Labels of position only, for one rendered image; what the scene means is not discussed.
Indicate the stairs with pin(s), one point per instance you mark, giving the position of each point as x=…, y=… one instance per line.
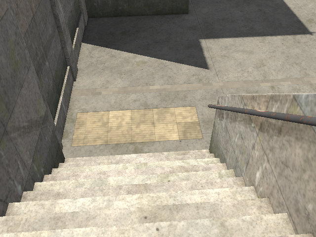
x=162, y=194

